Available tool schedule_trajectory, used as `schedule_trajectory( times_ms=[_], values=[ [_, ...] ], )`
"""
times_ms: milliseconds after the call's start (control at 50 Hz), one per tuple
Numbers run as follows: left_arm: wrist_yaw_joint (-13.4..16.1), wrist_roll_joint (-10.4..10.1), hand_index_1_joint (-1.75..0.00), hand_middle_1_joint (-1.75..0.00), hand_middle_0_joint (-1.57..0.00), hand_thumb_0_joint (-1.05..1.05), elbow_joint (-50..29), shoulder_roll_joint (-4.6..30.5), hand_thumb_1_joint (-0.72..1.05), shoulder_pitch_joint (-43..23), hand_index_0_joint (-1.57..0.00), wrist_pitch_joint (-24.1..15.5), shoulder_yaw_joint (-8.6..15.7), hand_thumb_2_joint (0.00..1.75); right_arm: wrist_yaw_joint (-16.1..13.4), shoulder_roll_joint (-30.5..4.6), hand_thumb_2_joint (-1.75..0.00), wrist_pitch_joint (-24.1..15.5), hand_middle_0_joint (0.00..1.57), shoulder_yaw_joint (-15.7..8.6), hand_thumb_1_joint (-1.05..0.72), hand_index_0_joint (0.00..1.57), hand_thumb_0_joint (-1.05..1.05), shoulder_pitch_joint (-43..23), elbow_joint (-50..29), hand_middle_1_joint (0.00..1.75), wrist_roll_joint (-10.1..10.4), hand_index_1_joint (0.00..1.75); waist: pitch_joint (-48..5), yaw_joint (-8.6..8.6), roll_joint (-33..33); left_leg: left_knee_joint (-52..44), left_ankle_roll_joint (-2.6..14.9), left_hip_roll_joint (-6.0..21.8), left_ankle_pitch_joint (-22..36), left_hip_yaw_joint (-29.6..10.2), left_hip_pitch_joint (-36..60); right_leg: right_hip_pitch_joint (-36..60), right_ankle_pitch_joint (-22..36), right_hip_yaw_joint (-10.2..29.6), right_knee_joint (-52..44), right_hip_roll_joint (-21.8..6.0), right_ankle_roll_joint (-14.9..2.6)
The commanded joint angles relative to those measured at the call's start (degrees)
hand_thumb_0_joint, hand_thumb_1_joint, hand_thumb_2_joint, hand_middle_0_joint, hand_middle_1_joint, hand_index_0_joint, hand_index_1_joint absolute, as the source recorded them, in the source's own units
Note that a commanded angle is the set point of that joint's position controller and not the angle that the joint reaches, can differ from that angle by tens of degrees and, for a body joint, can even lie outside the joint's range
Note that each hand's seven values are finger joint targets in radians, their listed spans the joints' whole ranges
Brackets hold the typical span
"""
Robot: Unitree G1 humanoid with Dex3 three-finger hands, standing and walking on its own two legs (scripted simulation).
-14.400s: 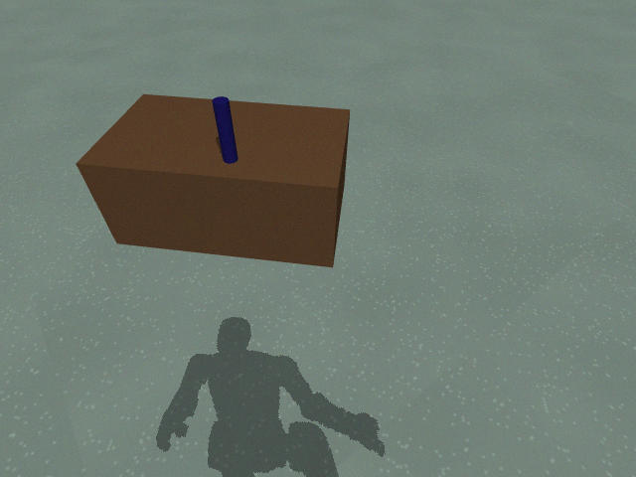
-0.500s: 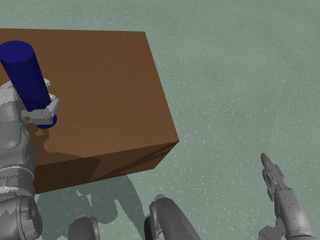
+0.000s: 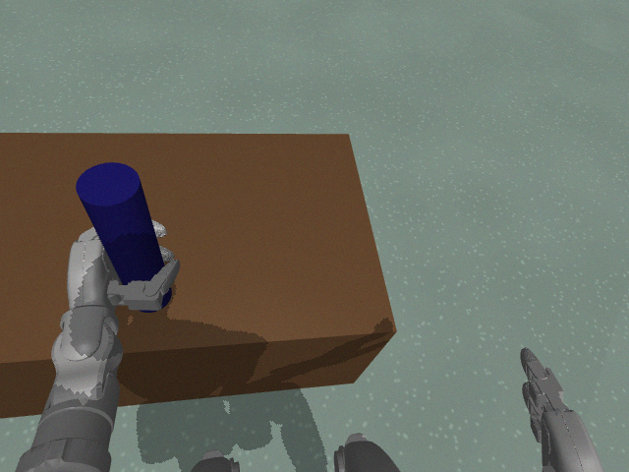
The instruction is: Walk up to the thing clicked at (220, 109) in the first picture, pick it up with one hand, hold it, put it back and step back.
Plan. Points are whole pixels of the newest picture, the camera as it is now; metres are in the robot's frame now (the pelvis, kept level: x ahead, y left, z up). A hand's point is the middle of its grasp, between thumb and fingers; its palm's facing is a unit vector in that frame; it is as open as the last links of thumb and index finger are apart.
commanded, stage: lift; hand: left
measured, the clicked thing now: (134, 250) +0.41 +0.18 +0.05
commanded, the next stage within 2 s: hold in 0.62 s
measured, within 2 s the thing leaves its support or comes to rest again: neither
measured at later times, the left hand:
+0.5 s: hand (140, 279) +0.36 +0.17 +0.06, palm faces +0.10 -0.99 -0.01, open 7.4 cm
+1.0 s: hand (124, 283) +0.35 +0.17 +0.08, palm faces +0.11 -0.99 -0.01, open 7.4 cm
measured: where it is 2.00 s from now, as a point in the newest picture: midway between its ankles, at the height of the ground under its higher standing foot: outside the picture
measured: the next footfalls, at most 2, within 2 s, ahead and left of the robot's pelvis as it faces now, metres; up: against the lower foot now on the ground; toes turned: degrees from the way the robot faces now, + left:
none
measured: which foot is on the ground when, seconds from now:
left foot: down 0.00-1.00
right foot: down 0.00-1.00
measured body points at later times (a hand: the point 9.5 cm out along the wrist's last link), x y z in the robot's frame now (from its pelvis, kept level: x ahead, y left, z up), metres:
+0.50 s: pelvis +0.01 +0.00 +0.03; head +0.08 +0.02 +0.47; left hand +0.35 +0.22 +0.06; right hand +0.17 -0.27 +0.03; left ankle +0.02 +0.12 -0.64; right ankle +0.03 -0.15 -0.64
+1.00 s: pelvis +0.01 +0.00 +0.04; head +0.07 +0.02 +0.49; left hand +0.33 +0.23 +0.08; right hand +0.17 -0.25 +0.02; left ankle +0.02 +0.12 -0.64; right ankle +0.03 -0.15 -0.64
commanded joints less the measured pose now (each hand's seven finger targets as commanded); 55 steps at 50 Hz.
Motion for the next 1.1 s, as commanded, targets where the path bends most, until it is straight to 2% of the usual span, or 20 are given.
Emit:
schedule_trajectory(
  times_ms=[0, 40, 100, 140, 200, 240, 280, 320, 360, 480, 500, 540, 600, 640, 660, 720, 840, 960, 1060, 1080],
  values=[
    [-0.1, -1.6, -1.47, -1.47, -1.38, 0.0, -21.0, 8.9, 0.36, -20.2, -1.4, -4.8, 0.7, 1.35, -1.0, -7.9, -0.05, -2.4, 0.05, -5.9, 0.56, 0.05, 0.0, 3.7, -8.0, 0.05, 0.3, 0.05, -23.4, 0.9, 7.9, -12.5, -0.7, -2.5, 18.6, -1.2, 20.7, 13.1, 17.0, -0.4, -8.7, 2.7, -2.55],
    [-0.2, -1.6, -1.46, -1.46, -1.37, 0.0, -18.4, 7.8, 0.37, -16.5, -1.38, -3.9, 0.4, 1.34, -1.2, -8.6, -0.05, -2.5, 0.05, -6.3, 0.56, 0.05, 0.0, 2.6, -8.8, 0.05, 0.5, 0.05, -22.6, 1.09, 5.6, -13.1, -0.73, -2.4, 19.6, -1.3, 21.2, 14.1, 17.6, -0.6, -9.2, 2.8, -2.52],
    [-0.3, -2.4, -1.46, -1.46, -1.37, 0.0, -24.3, 6.5, 0.38, -17.4, -1.39, -4.0, -1.3, 1.33, -1.2, -6.6, -0.04, -2.3, 0.05, -4.9, 0.56, 0.05, 0.0, 3.5, -5.4, 0.05, 0.6, 0.05, -22.3, 1.92, 7.2, -13.6, -0.66, -2.6, 20.9, -0.8, 22.2, 15.7, 19.2, -0.2, -9.8, 2.4, -2.41],
    [0.1, -2.1, -1.46, -1.46, -1.38, 0.0, -26.6, 7.9, 0.39, -16.1, -1.4, -3.7, -0.7, 1.33, -1.4, -7.7, -0.04, -2.3, 0.05, -5.5, 0.56, 0.05, 0.0, 0.6, -8.5, 0.05, 0.7, 0.05, -23.7, 2.75, 6.2, -14.3, -0.59, -2.6, 20.5, -0.9, 22.6, 17.4, 18.7, -0.1, -10.5, 2.3, -2.42],
    [0.4, -3.0, -1.47, -1.47, -1.37, 0.0, -26.2, 6.0, 0.37, -13.6, -1.39, -3.5, -0.6, 1.35, -1.6, -6.4, -0.04, -1.9, 0.05, -5.1, 0.57, 0.05, 0.0, 1.1, -4.5, 0.05, 0.9, 0.05, -20.6, 3.55, 5.2, -15.8, -0.58, -2.8, 17.3, -0.5, 21.4, 17.9, 16.7, 0.2, -11.6, 2.2, -2.25],
    [0.5, -3.2, -1.47, -1.47, -1.38, 0.0, -25.7, 5.7, 0.37, -11.7, -1.4, -2.9, -0.9, 1.35, -2.0, -8.8, -0.04, -2.0, 0.05, -6.5, 0.56, 0.05, 0.0, -0.2, -7.5, 0.05, 0.9, 0.05, -22.0, 2.74, 3.3, -16.0, -0.32, -2.6, 18.2, -0.4, 22.8, 19.6, 18.1, 0.2, -12.3, 2.3, -2.01],
    [0.7, -2.7, -1.48, -1.48, -1.38, 0.0, -29.3, 6.4, 0.36, -12.7, -1.4, -3.0, -1.3, 1.35, -2.0, -6.5, -0.04, -1.6, 0.05, -4.8, 0.57, 0.05, 0.0, 2.7, -3.1, 0.05, 0.9, 0.05, -20.0, 3.32, 4.9, -16.4, -0.39, -3.0, 18.0, 0.0, 22.6, 19.4, 18.2, 0.5, -12.6, 2.0, -2.05],
    [0.6, -3.1, -1.47, -1.46, -1.37, 0.0, -29.7, 6.2, 0.37, -11.0, -1.39, -3.1, -0.8, 1.34, -2.1, -6.8, -0.04, -1.6, 0.05, -5.1, 0.57, 0.05, 0.0, -0.3, -5.0, 0.05, 1.2, 0.05, -18.9, 4.1, 4.4, -17.5, -0.62, -3.0, 17.4, -0.3, 22.5, 19.9, 17.0, 0.3, -13.0, 2.1, -2.16],
    [0.7, -3.3, -1.47, -1.47, -1.37, 0.0, -29.7, 5.2, 0.38, -9.4, -1.39, -2.7, -1.3, 1.35, -2.4, -8.0, -0.04, -1.8, 0.05, -6.1, 0.57, 0.05, 0.0, -0.1, -6.4, 0.05, 1.1, 0.05, -20.5, 3.32, 2.5, -17.5, -0.44, -2.8, 18.6, -0.1, 24.0, 21.3, 18.4, 0.3, -13.5, 2.2, -1.98],
    [0.8, -3.4, -1.5, -1.49, -1.39, 0.0, -30.4, 4.2, 0.34, -5.9, -1.4, -2.2, -2.2, 1.36, -2.5, -6.8, -0.05, -1.4, 0.05, -5.0, 0.56, 0.05, 0.0, 0.7, -4.0, 0.05, 1.3, 0.05, -18.2, 3.85, 2.1, -17.9, -0.11, -3.1, 19.8, 0.6, 23.7, 23.0, 20.3, 0.9, -14.6, 1.8, -1.71],
    [0.6, -3.5, -1.48, -1.48, -1.38, 0.0, -33.3, 4.8, 0.33, -7.8, -1.39, -2.5, -2.3, 1.35, -2.3, -5.3, -0.05, -1.6, 0.05, -3.6, 0.56, 0.05, 0.0, 0.7, -2.8, 0.05, 1.4, 0.05, -18.0, 4.55, 4.3, -18.3, -0.32, -3.3, 19.3, 0.7, 23.8, 23.0, 19.8, 0.9, -14.7, 1.8, -1.84],
    [1.0, -3.2, -1.48, -1.47, -1.38, 0.0, -31.1, 4.8, 0.34, -5.5, -1.4, -1.7, -2.0, 1.34, -2.6, -7.0, -0.05, -1.7, 0.05, -5.4, 0.56, 0.05, 0.0, 0.0, -2.7, 0.05, 1.5, 0.05, -16.2, 4.05, 3.5, -19.2, -0.17, -3.2, 17.0, 0.7, 24.0, 22.3, 17.8, 0.8, -15.6, 2.0, -1.74],
    [0.9, -3.2, -1.47, -1.46, -1.36, 0.0, -30.8, 3.5, 0.34, -2.4, -1.38, -1.2, -2.7, 1.34, -2.5, -7.2, -0.05, -1.6, 0.05, -5.5, 0.56, 0.05, 0.0, -1.0, -3.3, 0.05, 1.5, 0.05, -17.2, 4.58, 3.3, -20.0, -0.54, -3.0, 18.2, 0.2, 24.8, 23.2, 17.9, 0.4, -15.5, 2.0, -2.01],
    [1.0, -3.5, -1.48, -1.48, -1.38, 0.0, -36.1, 4.6, 0.34, -5.7, -1.39, -1.8, -2.3, 1.34, -2.4, -5.6, -0.05, -1.6, 0.05, -4.1, 0.56, 0.05, 0.0, 0.1, -1.8, 0.05, 1.6, 0.05, -18.0, 4.96, 5.1, -20.2, -0.92, -2.8, 20.3, -0.1, 26.1, 23.1, 18.8, 0.0, -14.8, 2.1, -2.28],
    [1.0, -3.6, -1.49, -1.49, -1.39, 0.0, -33.8, 4.4, 0.37, -3.3, -1.41, -1.3, -2.0, 1.36, -2.7, -7.4, -0.05, -1.6, 0.05, -6.4, 0.56, 0.05, 0.0, -0.3, -2.0, 0.05, 1.7, 0.05, -18.2, 4.24, 3.8, -19.9, -0.79, -2.8, 21.3, 0.2, 26.4, 23.5, 20.0, 0.2, -15.0, 2.1, -2.14],
    [1.0, -3.7, -1.47, -1.48, -1.4, 0.0, -36.2, 3.6, 0.38, -4.4, -1.42, -1.2, -3.4, 1.3, -2.4, -5.0, -0.05, -1.7, 0.05, -3.5, 0.55, 0.05, 0.0, -0.7, -1.4, 0.05, 1.8, 0.05, -16.8, 4.89, 4.3, -20.3, -0.68, -3.0, 21.1, 0.2, 25.9, 24.1, 20.1, 0.3, -15.5, 2.0, -2.12],
    [1.3, -3.6, -1.43, -1.44, -1.36, 0.0, -36.0, 3.1, 0.36, -1.6, -1.38, -0.2, -3.5, 1.27, -2.5, -6.0, -0.05, -1.8, 0.05, -4.4, 0.55, 0.05, 0.0, -1.0, -1.3, 0.05, 1.6, 0.05, -16.6, 5.07, 4.2, -21.1, -1.15, -2.6, 23.3, -0.2, 27.3, 24.6, 20.6, -0.3, -15.6, 2.1, -2.32],
    [1.3, -4.0, -1.42, -1.42, -1.35, 0.0, -37.6, 2.8, 0.39, -1.8, -1.36, 0.3, -3.3, 1.26, -2.6, -5.9, -0.05, -1.9, 0.05, -4.6, 0.56, 0.05, 0.0, -1.4, -0.5, 0.05, 2.1, 0.05, -14.0, 5.31, 3.7, -23.4, -1.04, -2.7, 17.0, -0.5, 27.0, 24.1, 15.6, -0.5, -17.2, 2.3, -2.23],
    [1.3, -4.0, -1.44, -1.45, -1.37, 0.0, -38.0, 3.1, 0.4, 0.6, -1.39, 1.1, -3.1, 1.28, -2.7, -6.3, -0.05, -2.4, 0.05, -4.7, 0.55, 0.05, 0.0, -0.8, 0.0, 0.05, 2.1, 0.05, -15.5, 5.44, 3.7, -22.7, -1.2, -2.6, 23.1, -0.2, 28.5, 26.0, 20.5, -0.5, -16.7, 2.2, -2.26],
    [1.3, -3.8, -1.44, -1.45, -1.36, 0.0, -39.8, 2.1, 0.39, 0.3, -1.38, 1.2, -4.7, 1.29, -2.6, -4.7, -0.05, -2.1, 0.05, -3.6, 0.55, 0.05, 0.0, 0.5, 2.4, 0.05, 2.0, 0.05, -15.8, 5.58, 4.8, -22.4, -1.05, -2.7, 23.6, 0.3, 28.7, 26.0, 21.2, -0.2, -16.9, 2.1, -2.3]
  ],
)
